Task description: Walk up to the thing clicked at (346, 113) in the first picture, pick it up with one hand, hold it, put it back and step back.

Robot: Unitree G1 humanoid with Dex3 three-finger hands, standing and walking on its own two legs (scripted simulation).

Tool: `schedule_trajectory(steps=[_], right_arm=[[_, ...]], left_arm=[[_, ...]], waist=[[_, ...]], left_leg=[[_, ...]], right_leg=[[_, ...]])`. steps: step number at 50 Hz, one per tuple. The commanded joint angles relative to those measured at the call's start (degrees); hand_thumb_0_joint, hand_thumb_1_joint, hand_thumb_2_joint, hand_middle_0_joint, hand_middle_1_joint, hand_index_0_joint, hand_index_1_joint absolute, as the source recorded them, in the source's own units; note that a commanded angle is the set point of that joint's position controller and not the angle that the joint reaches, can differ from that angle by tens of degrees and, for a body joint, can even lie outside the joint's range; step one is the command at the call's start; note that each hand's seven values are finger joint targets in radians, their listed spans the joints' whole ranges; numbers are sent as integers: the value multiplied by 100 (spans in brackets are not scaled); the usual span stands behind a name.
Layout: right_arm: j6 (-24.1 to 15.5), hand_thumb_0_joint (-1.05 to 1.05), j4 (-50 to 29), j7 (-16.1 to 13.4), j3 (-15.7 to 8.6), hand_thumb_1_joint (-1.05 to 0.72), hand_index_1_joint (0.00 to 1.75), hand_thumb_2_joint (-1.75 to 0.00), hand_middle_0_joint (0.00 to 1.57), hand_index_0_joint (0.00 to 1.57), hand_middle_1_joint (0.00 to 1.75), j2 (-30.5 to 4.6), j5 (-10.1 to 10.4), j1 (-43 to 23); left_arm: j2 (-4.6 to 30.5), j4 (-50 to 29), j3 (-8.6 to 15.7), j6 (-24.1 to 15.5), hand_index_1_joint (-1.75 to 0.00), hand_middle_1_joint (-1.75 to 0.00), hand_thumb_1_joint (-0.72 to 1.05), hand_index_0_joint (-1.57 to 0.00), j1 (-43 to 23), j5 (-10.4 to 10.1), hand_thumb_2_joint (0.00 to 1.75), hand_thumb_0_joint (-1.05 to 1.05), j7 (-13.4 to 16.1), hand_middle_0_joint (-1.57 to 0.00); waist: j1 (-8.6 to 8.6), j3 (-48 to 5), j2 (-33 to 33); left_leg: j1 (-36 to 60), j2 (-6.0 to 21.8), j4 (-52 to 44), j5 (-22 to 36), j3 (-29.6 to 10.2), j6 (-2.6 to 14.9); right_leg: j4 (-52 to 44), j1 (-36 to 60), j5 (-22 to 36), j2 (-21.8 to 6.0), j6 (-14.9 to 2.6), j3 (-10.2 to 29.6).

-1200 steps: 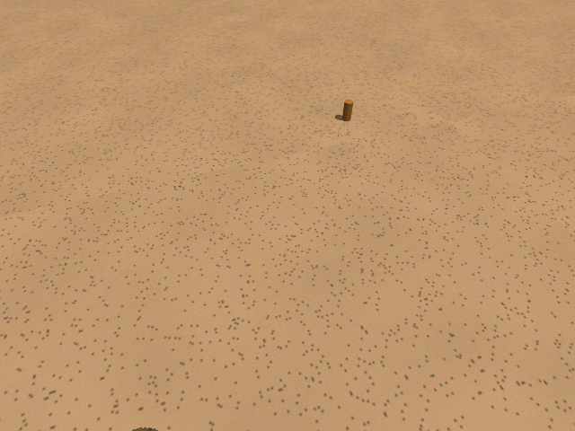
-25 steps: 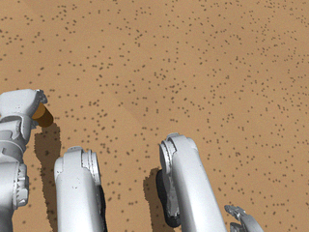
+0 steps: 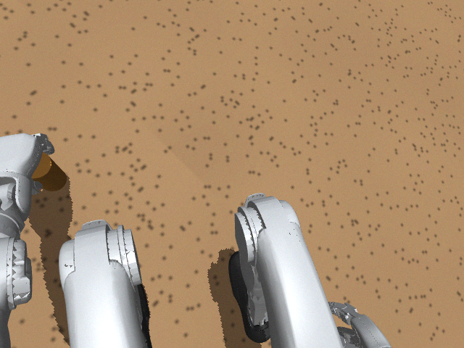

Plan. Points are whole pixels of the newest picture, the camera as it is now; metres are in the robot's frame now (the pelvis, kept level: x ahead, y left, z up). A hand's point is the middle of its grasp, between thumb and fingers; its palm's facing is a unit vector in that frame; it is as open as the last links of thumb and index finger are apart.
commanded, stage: rest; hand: left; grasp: from above
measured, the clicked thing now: (44, 172) +0.44 +0.29 -0.26
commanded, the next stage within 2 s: open in 0.04 s
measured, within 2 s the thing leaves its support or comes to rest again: neither
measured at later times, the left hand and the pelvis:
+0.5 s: hand (32, 177) +0.42 +0.29 -0.21, palm faces -0.43 -0.10 -0.90, open 9.3 cm; pelvis +0.00 +0.00 -0.01, yaw -2 degrees
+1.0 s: hand (30, 174) +0.43 +0.29 -0.20, palm faces -0.45 -0.10 -0.89, open 11.9 cm; pelvis +0.00 +0.00 -0.01, yaw -2 degrees
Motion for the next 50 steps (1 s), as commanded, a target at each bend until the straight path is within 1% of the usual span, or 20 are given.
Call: schedule_trajectory(steps=[1,5,7,11,14,16,20,22,26,29,31,34,41,43,44,46,47,48,49,50], right_arm=[[-78,0,-46,-19,-328,-90,30,-90,20,20,30,-1446,-61,1204],[-94,0,-95,31,-261,-90,30,-90,20,20,30,-1488,-87,1176],[-127,0,-100,65,-234,-90,30,-90,20,20,30,-1472,-113,1143],[-118,0,-124,65,-217,-89,30,-89,20,20,30,-1522,-123,1071],[-170,0,-116,103,-208,-89,30,-89,20,20,30,-1526,-177,1093],[-168,0,-129,87,-227,-89,30,-90,20,20,30,-1592,-156,1092],[-210,0,-83,137,-258,-90,30,-90,20,20,30,-1558,-201,1063],[-211,0,-75,136,-290,-90,30,-90,20,20,30,-1570,-175,1026],[-198,0,-54,170,-310,-89,30,-90,20,20,30,-1555,-199,1046],[-211,0,-1,204,-306,-89,30,-90,20,20,30,-1555,-184,1076],[-190,0,49,210,-305,-89,30,-90,20,20,30,-1571,-186,1119],[-170,0,19,247,-271,-89,30,-90,20,20,30,-1521,-177,1104],[-135,0,-65,246,-296,-90,30,-90,20,20,30,-1549,-134,1111],[-128,0,-73,253,-249,-89,30,-90,20,20,30,-1521,-152,1089],[-117,0,-87,240,-271,-89,30,-90,20,20,30,-1543,-158,1103],[-136,0,-107,238,-267,-89,30,-90,20,20,30,-1561,-160,1147],[-123,0,-81,233,-252,-89,30,-90,20,20,30,-1558,-168,1149],[-134,0,-104,228,-253,-89,30,-90,20,20,30,-1593,-148,1111],[-147,0,-126,226,-276,-89,30,-90,20,20,30,-1604,-160,1140],[-143,0,-140,215,-263,-89,30,-90,20,20,30,-1597,-133,1091]], left_arm=[[1345,-361,27,-41,-47,-48,67,-106,-1623,-59,55,0,260,-104],[1454,-61,50,-180,-48,-51,70,-108,-1520,-59,53,0,261,-105],[1269,37,-188,-237,-49,-51,70,-108,-1610,-6,54,0,222,-106],[1553,-18,37,-335,-54,-57,38,-78,-1508,20,53,0,333,-76],[1432,-57,-89,-324,-60,-62,22,-69,-1672,83,59,0,372,-67],[1734,-438,187,-360,-61,-63,16,-65,-1676,45,62,0,474,-63],[1690,-586,181,-256,-66,-68,6,-57,-1704,128,67,0,591,-55],[1776,-709,281,-200,-69,-69,-1,-51,-1583,101,70,0,647,-51],[1609,-716,201,-9,-72,-73,-9,-45,-1483,112,73,0,654,-44],[1475,-515,132,95,-75,-76,-13,-41,-1508,-3,75,0,594,-40],[1651,-659,222,114,-80,-80,-18,-38,-1465,-13,81,0,538,-38],[1416,-423,115,178,-83,-83,-20,-35,-1300,-128,83,0,433,-34],[1546,-629,186,12,-91,-91,-26,-30,-1394,-135,92,0,227,-30],[1426,-499,66,-18,-93,-93,-27,-28,-1336,-93,96,0,198,-29],[1631,-702,204,-71,-95,-95,-27,-28,-1484,-90,96,0,222,-28],[1625,-717,174,-110,-96,-97,-27,-27,-1536,-60,95,0,228,-27],[1661,-756,208,-127,-97,-97,-28,-27,-1476,-19,99,0,241,-27],[1474,-503,88,-115,-97,-98,-29,-26,-1433,-33,96,0,243,-26],[1583,-742,167,-164,-98,-99,-28,-25,-1550,-12,95,0,272,-24],[1707,-778,214,-183,-101,-101,-30,-24,-1600,-18,101,0,292,-24]], waist=[[-206,-3546,1228],[-198,-3405,1102],[-312,-3279,1054],[-148,-3380,1258],[-304,-3284,1428],[-156,-3518,1663],[-240,-3507,1794],[-132,-3600,1952],[-153,-3640,2087],[-212,-3514,1902],[-131,-3699,1860],[-158,-3658,1726],[-113,-3600,1618],[-160,-3512,1623],[-174,-3632,1570],[-227,-3524,1601],[-146,-3648,1693],[-209,-3443,1574],[-252,-3474,1633],[-174,-3567,1688]], left_leg=[[2557,-97,-1160,768,664,391],[2250,-96,-1082,665,653,407],[2267,-84,-1061,595,610,404],[2350,-88,-1113,584,584,370],[2468,-77,-1063,613,585,355],[2636,-82,-1108,694,571,327],[2671,-66,-1064,656,593,312],[2777,-59,-1159,616,596,299],[2881,-69,-1191,708,621,290],[2780,-74,-1165,771,616,314],[2791,-60,-1105,916,596,333],[2687,-84,-1132,1000,610,347],[2576,-85,-1099,913,600,354],[2555,-88,-1105,820,593,352],[2538,-77,-1078,866,587,358],[2565,-89,-1077,827,589,353],[2633,-80,-1089,915,598,340],[2583,-94,-1053,761,584,341],[2686,-80,-1086,813,569,330],[2667,-69,-1083,742,548,331]], right_leg=[[-1451,1868,1189,100,-415,-714],[-1455,2003,1071,121,-387,-717],[-1442,1890,1020,159,-392,-743],[-1396,1905,980,172,-406,-782],[-1328,1745,1072,168,-411,-816],[-1311,1803,1106,153,-419,-839],[-1250,1671,1099,149,-443,-831],[-1287,1677,1040,151,-459,-811],[-1253,1661,1165,130,-469,-821],[-1249,1631,1246,118,-457,-824],[-1265,1779,1403,143,-449,-807],[-1265,1936,1489,147,-430,-799],[-1303,1963,1367,152,-445,-783],[-1320,1938,1269,158,-443,-796],[-1333,2041,1316,180,-433,-774],[-1330,1933,1284,150,-439,-809],[-1311,2033,1360,159,-435,-790],[-1325,1788,1186,141,-460,-831],[-1311,1785,1229,147,-453,-867],[-1313,1829,1158,157,-460,-823]])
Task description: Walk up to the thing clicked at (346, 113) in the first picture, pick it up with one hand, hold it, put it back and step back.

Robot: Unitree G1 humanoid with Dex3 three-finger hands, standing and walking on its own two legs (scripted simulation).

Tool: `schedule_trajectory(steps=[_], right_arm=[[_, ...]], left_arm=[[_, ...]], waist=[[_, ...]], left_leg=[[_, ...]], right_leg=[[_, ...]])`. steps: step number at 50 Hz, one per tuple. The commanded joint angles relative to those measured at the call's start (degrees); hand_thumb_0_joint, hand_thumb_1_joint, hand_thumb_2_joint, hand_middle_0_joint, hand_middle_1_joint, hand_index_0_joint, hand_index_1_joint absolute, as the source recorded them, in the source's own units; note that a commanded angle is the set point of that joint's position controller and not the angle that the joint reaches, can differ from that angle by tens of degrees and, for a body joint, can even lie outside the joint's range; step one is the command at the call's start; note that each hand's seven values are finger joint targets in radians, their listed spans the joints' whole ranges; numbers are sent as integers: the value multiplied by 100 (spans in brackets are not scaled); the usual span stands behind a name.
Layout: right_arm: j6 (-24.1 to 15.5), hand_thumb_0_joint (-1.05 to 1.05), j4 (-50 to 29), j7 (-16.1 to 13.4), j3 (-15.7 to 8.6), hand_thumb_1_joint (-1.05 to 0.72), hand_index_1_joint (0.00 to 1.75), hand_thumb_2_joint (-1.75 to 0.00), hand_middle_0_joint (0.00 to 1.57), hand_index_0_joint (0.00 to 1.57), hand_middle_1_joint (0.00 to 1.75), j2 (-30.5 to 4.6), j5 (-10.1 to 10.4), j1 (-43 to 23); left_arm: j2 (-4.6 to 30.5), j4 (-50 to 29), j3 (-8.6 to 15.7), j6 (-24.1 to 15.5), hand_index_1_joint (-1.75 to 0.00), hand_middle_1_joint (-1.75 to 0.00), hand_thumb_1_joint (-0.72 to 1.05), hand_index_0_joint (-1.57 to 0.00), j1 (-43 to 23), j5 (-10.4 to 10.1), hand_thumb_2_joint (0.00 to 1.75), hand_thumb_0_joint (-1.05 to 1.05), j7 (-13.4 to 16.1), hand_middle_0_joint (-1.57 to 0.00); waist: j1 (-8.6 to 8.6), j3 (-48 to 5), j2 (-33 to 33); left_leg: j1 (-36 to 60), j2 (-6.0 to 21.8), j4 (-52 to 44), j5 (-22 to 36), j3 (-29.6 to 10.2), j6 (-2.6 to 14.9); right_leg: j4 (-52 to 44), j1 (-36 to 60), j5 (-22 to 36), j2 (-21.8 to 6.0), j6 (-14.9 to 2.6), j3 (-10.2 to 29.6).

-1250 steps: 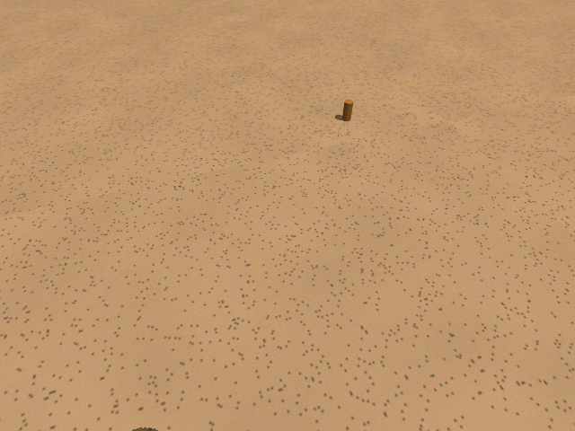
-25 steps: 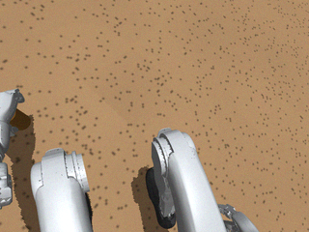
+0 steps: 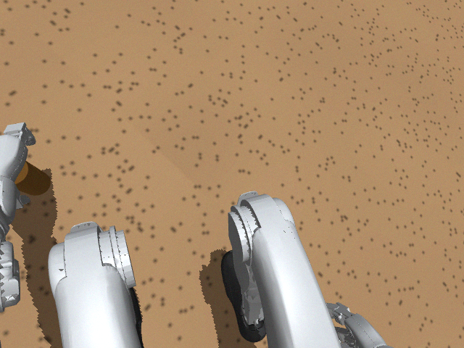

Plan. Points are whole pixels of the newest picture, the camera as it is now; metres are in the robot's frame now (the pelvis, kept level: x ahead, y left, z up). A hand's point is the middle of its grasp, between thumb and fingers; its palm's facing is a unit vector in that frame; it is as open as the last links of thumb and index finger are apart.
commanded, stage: withdraw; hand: left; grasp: from above
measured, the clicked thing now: (24, 177) +0.43 +0.31 -0.25
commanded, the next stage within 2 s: home in 1.06 s
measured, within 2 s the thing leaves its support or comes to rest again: neither
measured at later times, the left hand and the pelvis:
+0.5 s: hand out of the picture +0.44 +0.33 -0.09, palm faces -0.33 -0.05 -0.94, open 13.9 cm; pelvis +0.00 +0.00 +0.04, yaw +2 degrees
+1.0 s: hand out of the picture +0.41 +0.32 -0.08, palm faces -0.47 -0.06 -0.88, open 14.0 cm; pelvis -0.02 +0.00 +0.06, yaw +3 degrees
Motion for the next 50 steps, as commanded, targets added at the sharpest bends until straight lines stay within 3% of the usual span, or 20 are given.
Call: schedule_trajectory(steps=[1,3,5,7,9,11,14,20,22,23,26,28,29,30,34,35,37,39,43,50], right_arm=[[-43,0,-11,-94,-439,-89,30,-90,20,20,30,-1464,5,1082],[-37,0,-21,-105,-447,-89,30,-90,20,20,30,-1495,-6,1086],[-76,0,-9,-98,-460,-89,30,-90,20,20,30,-1513,-22,1065],[-88,0,-13,-96,-438,-91,30,-90,20,20,30,-1532,-52,1123],[-81,0,8,-90,-432,-91,30,-90,20,20,30,-1491,-8,1052],[-101,0,-1,-68,-498,-91,30,-90,20,20,30,-1524,-14,1082],[-28,0,-93,-90,-674,-91,30,-90,20,20,30,-1514,114,1007],[232,0,-189,-154,-1021,-91,30,-91,20,20,30,-1438,422,1302],[340,0,-195,-191,-1016,-92,30,-91,20,20,30,-1326,510,1394],[387,0,-228,-221,-1016,-92,30,-91,20,20,30,-1319,549,1463],[504,0,-388,-332,-1015,-92,30,-91,20,20,30,-1237,667,1424],[580,0,-590,-428,-1027,-92,30,-91,20,20,30,-1312,718,1344],[606,0,-650,-452,-969,-91,30,-91,20,20,30,-1254,748,1304],[636,0,-637,-473,-986,-91,30,-91,20,20,30,-1292,769,1353],[650,0,-715,-610,-818,-91,30,-91,20,20,30,-1230,816,1258],[630,0,-701,-623,-800,-91,30,-90,20,20,30,-1178,822,1264],[606,0,-688,-646,-758,-91,30,-91,20,20,30,-1194,803,1221],[604,0,-654,-636,-735,-91,30,-91,20,20,30,-1198,754,1169],[583,0,-491,-589,-701,-91,30,-90,20,20,30,-1248,631,1141],[395,0,-275,-519,-570,-91,30,-90,20,20,30,-1372,349,1222]], left_arm=[[1208,-606,-4,-59,-101,-102,-31,-24,-1542,-19,101,0,263,-23],[1427,-791,164,-75,-104,-104,-30,-24,-1607,-26,103,0,336,-23],[1239,-617,37,-30,-106,-107,-30,-22,-1603,-5,106,0,356,-22],[1507,-790,177,-45,-96,-98,-45,-15,-1805,50,92,0,413,-13],[1448,-790,208,35,-98,-100,-48,-12,-1573,-10,94,0,484,-10],[1535,-1159,265,115,-99,-100,-49,-11,-1691,-53,95,0,500,-10],[1699,-1898,413,287,-98,-98,-50,-11,-1498,-180,95,0,395,-11],[1550,-3068,272,693,-99,-99,-54,-9,-1553,-482,98,0,-276,-9],[1253,-2930,-47,822,-101,-100,-56,-7,-1509,-572,100,0,-656,-8],[1290,-2873,-26,839,-101,-100,-57,-7,-1431,-645,101,0,-832,-8],[834,-2662,-416,882,-102,-100,-58,-8,-876,-844,102,0,-1447,-9],[1079,-2827,-308,807,-101,-100,-56,-8,-848,-923,101,0,-1757,-9],[818,-2798,-512,761,-101,-100,-56,-8,-796,-957,101,0,-1915,-9],[927,-2716,-390,710,-101,-99,-56,-8,-624,-974,101,0,-2003,-9],[859,-2834,-574,360,-100,-99,-55,-8,-869,-986,101,0,-2216,-9],[772,-3126,-678,223,-99,-99,-54,-9,-1197,-1002,100,0,-2221,-10],[1009,-2979,-539,37,-99,-98,-54,-9,-1161,-901,100,0,-2120,-10],[944,-2747,-564,-116,-99,-98,-55,-9,-1253,-751,100,0,-1885,-10],[791,-2192,-701,-290,-99,-98,-54,-9,-1786,-389,99,0,-1306,-10],[1106,-1053,-479,-258,-99,-99,-52,-10,-2551,128,98,0,-364,-10]], waist=[[-74,-3639,1758],[-3,-3736,1808],[-98,-3535,1793],[-140,-3699,1817],[67,-3867,1972],[24,-3986,2135],[332,-4647,2492],[457,-5242,2378],[362,-4906,1881],[332,-4660,1667],[356,-4197,1090],[372,-3893,852],[345,-3798,728],[356,-3728,660],[347,-3286,623],[368,-3448,868],[453,-3580,1107],[423,-3625,1187],[259,-3673,1448],[19,-3898,1808]], left_leg=[[2671,-61,-1339,705,782,347],[2663,-58,-1365,671,776,345],[2728,-58,-1386,608,780,328],[2753,-51,-1331,772,761,345],[2814,-59,-1412,794,800,327],[3033,-40,-1446,895,804,308],[3371,-49,-1633,1034,902,295],[3870,-53,-2120,1246,993,331],[3615,-60,-2229,1055,993,411],[3461,-86,-2331,912,981,441],[3367,-92,-2632,622,928,477],[3194,-103,-2770,554,902,479],[3144,-103,-2793,585,897,494],[3161,-96,-2857,626,884,488],[3106,-101,-2981,445,899,465],[3290,-100,-2994,516,915,443],[3526,-86,-3038,616,882,404],[3581,-84,-2978,664,898,394],[3704,-85,-2865,713,878,348],[3709,-153,-2549,566,838,289]], right_leg=[[-1425,1746,1091,106,-479,-645],[-1446,1793,1011,105,-476,-634],[-1411,1573,955,91,-490,-700],[-1394,1731,1178,111,-468,-690],[-1378,1785,1157,98,-489,-634],[-1347,1733,1275,81,-491,-674],[-1428,1940,1396,36,-520,-541],[-1937,2415,1594,-7,-542,-344],[-2287,2608,1420,40,-514,-285],[-2451,2677,1252,31,-500,-267],[-2810,2838,943,29,-485,-227],[-2960,2988,812,17,-512,-196],[-3018,3020,855,11,-498,-190],[-3033,3037,877,17,-508,-188],[-3200,2848,614,-6,-549,-159],[-3152,2806,711,-14,-547,-141],[-3029,2707,820,-28,-543,-164],[-2930,2624,907,-20,-545,-177],[-2696,2180,944,-22,-573,-292],[-2224,1689,787,-80,-554,-451]])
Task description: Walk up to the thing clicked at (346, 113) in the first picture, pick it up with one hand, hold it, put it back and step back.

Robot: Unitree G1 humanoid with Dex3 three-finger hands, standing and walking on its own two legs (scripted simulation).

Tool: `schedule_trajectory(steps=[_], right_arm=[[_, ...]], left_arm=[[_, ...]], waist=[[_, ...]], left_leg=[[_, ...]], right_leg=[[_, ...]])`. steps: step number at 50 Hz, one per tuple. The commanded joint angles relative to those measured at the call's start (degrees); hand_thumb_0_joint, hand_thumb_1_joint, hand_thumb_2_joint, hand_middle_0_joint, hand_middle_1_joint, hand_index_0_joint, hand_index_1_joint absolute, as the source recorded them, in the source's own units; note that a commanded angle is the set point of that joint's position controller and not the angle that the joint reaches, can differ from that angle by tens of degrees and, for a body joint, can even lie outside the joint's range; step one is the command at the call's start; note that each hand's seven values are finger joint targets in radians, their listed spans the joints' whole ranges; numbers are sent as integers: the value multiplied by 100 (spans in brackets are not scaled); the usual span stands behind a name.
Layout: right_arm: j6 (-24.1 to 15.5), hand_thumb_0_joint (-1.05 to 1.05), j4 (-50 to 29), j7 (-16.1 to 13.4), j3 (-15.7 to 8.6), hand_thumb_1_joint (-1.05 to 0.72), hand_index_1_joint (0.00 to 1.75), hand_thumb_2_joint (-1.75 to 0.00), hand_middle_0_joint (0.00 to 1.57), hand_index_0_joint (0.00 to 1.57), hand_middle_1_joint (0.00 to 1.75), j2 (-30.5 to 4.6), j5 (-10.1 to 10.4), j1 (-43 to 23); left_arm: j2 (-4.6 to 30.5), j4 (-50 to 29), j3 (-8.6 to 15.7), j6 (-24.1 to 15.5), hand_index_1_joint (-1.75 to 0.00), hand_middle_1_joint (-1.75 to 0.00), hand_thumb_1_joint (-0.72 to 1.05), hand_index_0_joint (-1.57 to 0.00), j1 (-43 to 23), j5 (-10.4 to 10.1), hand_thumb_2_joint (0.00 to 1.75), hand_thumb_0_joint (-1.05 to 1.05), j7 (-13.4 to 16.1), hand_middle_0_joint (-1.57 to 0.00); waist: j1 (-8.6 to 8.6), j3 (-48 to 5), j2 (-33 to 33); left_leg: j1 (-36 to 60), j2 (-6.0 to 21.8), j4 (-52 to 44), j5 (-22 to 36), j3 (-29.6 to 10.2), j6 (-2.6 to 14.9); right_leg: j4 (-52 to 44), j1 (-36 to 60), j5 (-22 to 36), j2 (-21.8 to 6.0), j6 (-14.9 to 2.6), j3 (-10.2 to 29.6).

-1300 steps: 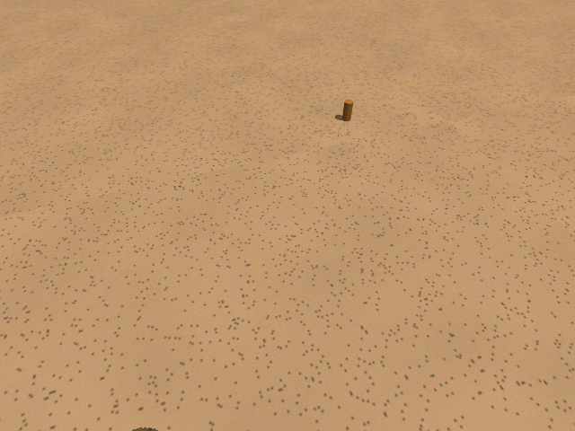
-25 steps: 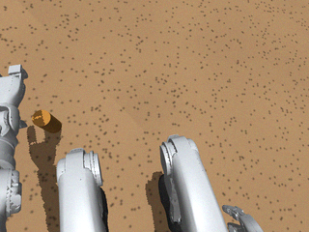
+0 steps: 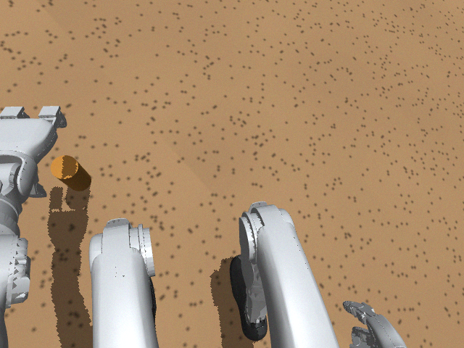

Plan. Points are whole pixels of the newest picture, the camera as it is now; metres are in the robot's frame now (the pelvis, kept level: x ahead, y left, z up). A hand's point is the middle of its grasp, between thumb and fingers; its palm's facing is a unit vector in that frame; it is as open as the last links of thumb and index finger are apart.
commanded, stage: withdraw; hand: left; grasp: from above
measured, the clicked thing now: (72, 174) +0.47 +0.28 -0.31
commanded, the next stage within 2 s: home in 0.06 s
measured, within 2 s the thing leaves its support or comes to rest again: neither
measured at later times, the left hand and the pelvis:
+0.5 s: hand (24, 151) +0.44 +0.29 -0.09, palm faces -0.37 -0.22 -0.90, open 12.3 cm; pelvis +0.02 +0.00 +0.03, yaw +0 degrees
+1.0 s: hand out of the picture +0.28 +0.23 +0.12, palm faces -0.09 -0.86 -0.49, open 7.5 cm; pelvis +0.04 +0.00 +0.21, yaw +5 degrees
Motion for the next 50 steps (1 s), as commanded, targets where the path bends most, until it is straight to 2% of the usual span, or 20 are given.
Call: schedule_trajectory(steps=[1,5,8,11,12,14,16,18,20,22,23,24,25,27,30,32,34,36,41,50], right_arm=[[-156,0,40,-30,-287,-91,30,-90,20,20,30,-1202,-193,1042],[-283,0,83,2,-318,-90,30,-90,20,20,30,-1229,-315,1076],[-320,0,25,26,-373,-88,30,-89,20,20,30,-1208,-300,1077],[-326,0,-3,49,-456,-91,30,-90,20,20,30,-1188,-218,1193],[-305,0,20,46,-476,-89,30,-90,20,20,30,-1159,-191,1257],[-263,0,34,46,-545,-89,30,-90,20,20,30,-1095,-96,1374],[-228,0,32,43,-609,-89,30,-90,20,20,30,-1035,4,1473],[-174,0,-36,29,-702,-89,30,-90,20,20,30,-1035,126,1504],[-99,0,-192,33,-729,-89,30,-90,20,20,30,-959,255,1493],[-33,0,-425,6,-809,-89,30,-90,20,20,30,-954,375,1356],[-10,0,-499,-3,-795,-90,30,-90,20,20,30,-896,428,1252],[4,0,-587,-33,-824,-90,30,-90,20,20,30,-830,485,1130],[18,0,-623,-69,-830,-90,30,-90,20,20,30,-839,522,1058],[34,0,-684,-140,-816,-90,30,-90,20,20,30,-779,575,878],[47,0,-878,-228,-790,-90,30,-90,20,20,30,-704,649,682],[31,0,-979,-284,-773,-90,30,-90,20,20,30,-675,668,559],[-20,0,-1096,-352,-782,-90,30,-90,20,20,30,-647,695,411],[-94,0,-1187,-442,-777,-90,30,-90,20,20,30,-657,719,261],[-300,0,-1457,-659,-685,-90,30,-90,20,20,30,-555,780,-60],[-652,0,-1742,-1051,-453,-90,30,-90,20,20,30,-314,807,-86]], left_arm=[[1487,-390,414,33,-99,-99,-52,-10,-2470,207,98,0,820,-10],[1824,-415,846,296,-98,-99,-50,-10,-2406,271,97,0,1165,-9],[1977,-814,995,526,-87,-89,-38,-21,-2306,96,85,0,1210,-21],[1907,-1129,974,756,-92,-93,-45,-15,-2028,-161,92,0,1012,-15],[1864,-1337,964,798,-84,-85,-37,-20,-2024,-265,84,0,914,-22],[1735,-1516,922,890,-68,-69,-21,-20,-1608,-480,84,0,661,-23],[1327,-1738,739,979,-55,-53,-20,-19,-1248,-776,76,0,355,-21],[1240,-2115,740,1035,-51,-49,-7,-19,-900,-1116,76,0,47,-20],[779,-2348,607,1148,-46,-45,9,-19,127,-1492,79,0,-300,-20],[934,-3696,754,1166,-41,-40,25,-19,144,-1951,79,0,-581,-20],[615,-3398,686,1278,-37,-36,33,-19,887,-2151,79,0,-723,-19],[399,-3976,561,1297,-31,-31,41,-18,861,-2405,75,0,-847,-18],[496,-4475,688,1325,-26,-26,49,-17,845,-2597,73,0,-926,-17],[197,-4687,640,1435,-26,-26,65,-18,1496,-2930,77,0,-1079,-18],[-22,-5457,665,1588,-30,-30,89,-20,1989,-3342,89,0,-1196,-20],[-86,-5740,744,1698,-30,-30,90,-20,2284,-3603,90,0,-1232,-20],[-409,-6212,593,1794,-30,-30,90,-20,2630,-3864,90,0,-1298,-20],[-440,-6624,669,1929,-30,-30,89,-20,2907,-4168,89,0,-1326,-20],[-893,-7366,520,2372,-29,-29,85,-19,3974,-4986,87,0,-1398,-19],[-1357,-8456,503,3065,-30,-30,90,-20,5467,-6414,90,0,-1327,-20]], waist=[[-181,-3563,1856],[-126,-3900,2250],[6,-4398,2457],[46,-4569,2273],[13,-4686,2192],[151,-4875,1949],[162,-4628,1694],[223,-4550,1416],[372,-4447,1079],[513,-4796,1151],[507,-4355,928],[503,-4191,894],[553,-4168,986],[628,-3912,990],[701,-3809,1123],[741,-3682,1024],[739,-3611,1089],[790,-3534,1230],[739,-3222,913],[675,-2524,808]], left_leg=[[2959,-120,-1164,204,513,150],[3144,-126,-1092,218,562,144],[3266,-112,-1094,176,592,150],[3118,-102,-1097,164,670,217],[3015,-99,-1085,208,688,242],[3023,-101,-1156,353,702,265],[3081,-90,-1327,394,660,277],[3058,-93,-1528,354,612,304],[3173,-104,-1780,543,580,311],[3496,-71,-2029,688,516,306],[3462,-71,-2210,587,434,298],[3446,-45,-2321,480,439,307],[3539,-46,-2434,461,417,300],[3910,-3,-2682,602,377,259],[4348,25,-3111,645,350,236],[4551,37,-3346,626,369,239],[4895,51,-3664,504,345,218],[5278,82,-3989,358,308,182],[5789,53,-4601,99,324,203],[7017,59,-5814,270,227,169]], right_leg=[[-1028,882,551,125,-467,-629],[-802,807,581,63,-448,-640],[-775,925,572,69,-500,-602],[-1012,1231,565,108,-491,-523],[-1099,1422,613,118,-470,-494],[-1247,1801,739,145,-453,-448],[-1431,1943,789,153,-447,-459],[-1650,2209,763,155,-424,-435],[-1877,2600,963,133,-396,-419],[-2055,2927,1112,137,-393,-364],[-2172,2882,1041,116,-381,-370],[-2322,2866,988,125,-381,-341],[-2411,2950,980,113,-397,-309],[-2564,2984,1067,101,-414,-269],[-2873,3261,1078,69,-430,-213],[-3130,3516,1052,50,-421,-170],[-3362,3651,942,32,-422,-154],[-3582,3801,825,8,-417,-133],[-4333,4497,639,3,-373,-66],[-5533,5722,743,-26,-333,19]])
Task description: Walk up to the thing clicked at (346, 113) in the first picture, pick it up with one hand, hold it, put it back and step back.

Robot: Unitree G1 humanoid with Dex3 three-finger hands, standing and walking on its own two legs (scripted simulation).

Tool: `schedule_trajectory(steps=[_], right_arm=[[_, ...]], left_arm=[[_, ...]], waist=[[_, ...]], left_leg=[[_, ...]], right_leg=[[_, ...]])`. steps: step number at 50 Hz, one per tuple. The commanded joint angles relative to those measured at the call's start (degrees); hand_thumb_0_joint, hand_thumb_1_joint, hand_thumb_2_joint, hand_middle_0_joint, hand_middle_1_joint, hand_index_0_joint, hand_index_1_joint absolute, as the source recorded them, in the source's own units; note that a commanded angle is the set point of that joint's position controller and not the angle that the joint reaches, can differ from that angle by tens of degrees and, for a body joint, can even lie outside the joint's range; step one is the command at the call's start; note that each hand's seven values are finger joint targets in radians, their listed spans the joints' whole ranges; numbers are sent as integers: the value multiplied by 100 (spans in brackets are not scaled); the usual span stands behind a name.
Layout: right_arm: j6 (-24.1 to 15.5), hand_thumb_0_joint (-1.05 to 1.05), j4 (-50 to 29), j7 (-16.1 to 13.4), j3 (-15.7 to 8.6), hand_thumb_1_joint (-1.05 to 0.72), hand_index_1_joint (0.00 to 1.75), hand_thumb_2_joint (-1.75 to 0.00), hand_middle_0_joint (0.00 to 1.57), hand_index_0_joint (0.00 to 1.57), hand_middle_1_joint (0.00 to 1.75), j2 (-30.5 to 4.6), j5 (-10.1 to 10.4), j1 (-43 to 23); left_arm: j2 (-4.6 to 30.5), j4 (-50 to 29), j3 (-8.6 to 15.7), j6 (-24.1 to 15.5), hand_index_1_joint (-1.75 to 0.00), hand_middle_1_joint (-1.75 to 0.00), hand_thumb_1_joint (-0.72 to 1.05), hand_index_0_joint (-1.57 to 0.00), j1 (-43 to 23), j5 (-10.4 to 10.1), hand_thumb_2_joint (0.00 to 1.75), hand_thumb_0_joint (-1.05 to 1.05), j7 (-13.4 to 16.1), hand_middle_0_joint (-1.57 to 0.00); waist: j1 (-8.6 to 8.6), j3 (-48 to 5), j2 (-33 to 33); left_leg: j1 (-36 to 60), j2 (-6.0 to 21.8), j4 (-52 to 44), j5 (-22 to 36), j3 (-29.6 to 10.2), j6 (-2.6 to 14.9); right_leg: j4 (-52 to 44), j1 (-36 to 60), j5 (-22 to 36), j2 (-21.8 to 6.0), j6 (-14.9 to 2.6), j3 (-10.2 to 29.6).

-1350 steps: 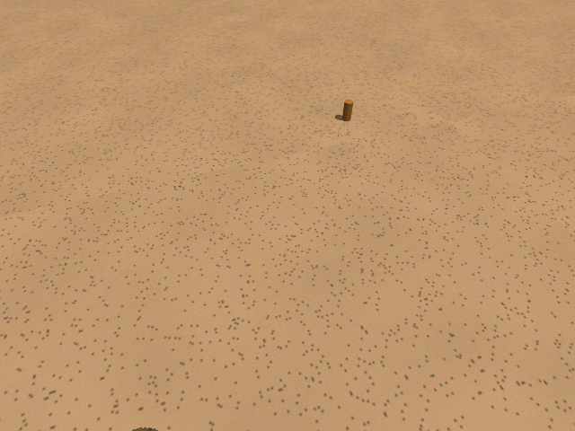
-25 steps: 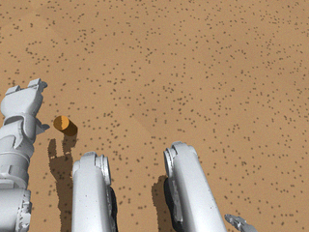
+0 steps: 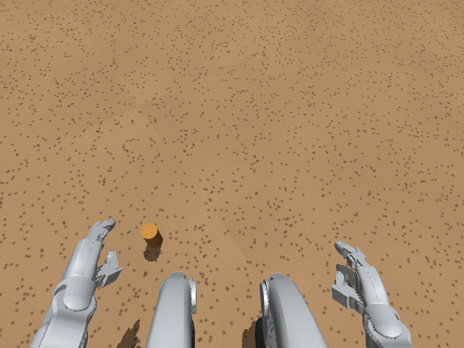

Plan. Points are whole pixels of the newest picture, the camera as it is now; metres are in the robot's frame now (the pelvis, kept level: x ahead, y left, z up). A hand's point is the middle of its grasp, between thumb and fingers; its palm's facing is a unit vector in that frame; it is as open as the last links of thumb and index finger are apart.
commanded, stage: home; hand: left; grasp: from above
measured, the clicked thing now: (152, 236) +0.45 +0.24 -0.52
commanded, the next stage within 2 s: none
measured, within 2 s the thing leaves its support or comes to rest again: neither
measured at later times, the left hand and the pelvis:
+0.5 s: hand (86, 288) +0.22 +0.18 +0.08, palm faces +0.10 -0.97 -0.20, open 7.4 cm; pelvis +0.06 +0.00 +0.13, yaw +3 degrees
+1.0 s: hand (85, 298) +0.21 +0.18 +0.08, palm faces +0.10 -0.98 -0.20, open 7.4 cm; pelvis +0.05 +0.00 +0.13, yaw +3 degrees
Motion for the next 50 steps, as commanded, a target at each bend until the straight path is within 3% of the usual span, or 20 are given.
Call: schedule_trajectory(steps=[1,11,16,20,27,33,38,42,44,50], right_arm=[[-375,0,-671,-271,-289,-90,30,-90,20,20,30,-802,-12,397],[-662,0,-878,-750,-76,-90,30,-90,20,20,30,-593,-33,945],[-822,0,-1006,-889,-57,-90,30,-90,20,20,30,-530,-54,1046],[-930,0,-1076,-926,-101,-90,30,-90,20,20,30,-567,-91,1084],[-1124,0,-1079,-929,-189,-90,30,-90,20,20,30,-658,-145,1036],[-1229,0,-1053,-903,-222,-90,30,-90,20,20,30,-700,-172,994],[-1264,0,-973,-895,-201,-90,30,-90,20,20,30,-701,-189,939],[-1282,0,-951,-911,-201,-90,30,-90,20,20,30,-695,-193,948],[-1282,0,-970,-913,-185,-90,30,-90,20,20,30,-680,-189,920],[-1305,0,-937,-931,-188,-90,30,-90,20,20,30,-683,-190,907]], left_arm=[[635,-1650,434,47,-30,-30,90,-20,-133,-660,90,0,193,-20],[19,-2410,537,710,-30,-30,90,-20,1585,-1497,90,0,224,-20],[-160,-2822,574,891,-30,-30,90,-20,2209,-1726,90,0,137,-20],[-242,-2931,493,937,-30,-30,90,-20,2507,-1717,90,0,25,-20],[-210,-2907,486,886,-30,-30,89,-20,2448,-1668,90,0,-152,-20],[-120,-3106,533,820,-30,-30,90,-20,2326,-1622,90,0,-198,-20],[-151,-2961,483,794,-30,-30,89,-20,2317,-1597,89,0,-190,-20],[-54,-3143,560,765,-30,-30,90,-20,2324,-1618,90,0,-164,-20],[-191,-2920,441,786,-30,-30,89,-20,2416,-1598,90,0,-166,-20],[-182,-2875,454,793,-30,-30,90,-20,2438,-1584,90,0,-145,-20]], waist=[[-187,-1913,570],[-107,-1369,380],[-28,-843,232],[-42,-488,157],[-56,-103,26],[-7,-269,185],[-5,-102,291],[25,-329,112],[13,-230,79],[35,-162,118]], left_leg=[[2796,-58,-2196,284,-60,182],[4137,-140,-3281,1915,184,182],[4460,-172,-3745,2101,248,198],[4629,-189,-4012,1970,260,207],[4695,-200,-4182,1792,308,215],[4855,-209,-4217,1814,309,193],[4840,-185,-4326,1536,268,178],[4864,-220,-4193,1754,314,209],[4831,-213,-4188,1794,313,206],[4849,-177,-4278,1671,270,189]], right_leg=[[-1957,1619,647,93,-251,-13],[-3321,3550,1986,127,-215,-107],[-3894,4089,2182,120,-184,-168],[-4143,4160,2041,125,-177,-194],[-4327,4176,1830,107,-131,-226],[-4320,4271,1847,86,-142,-195],[-4313,4191,1580,110,-154,-220],[-4351,4355,1804,76,-128,-159],[-4336,4314,1847,85,-128,-168],[-4312,4262,1699,114,-145,-206]])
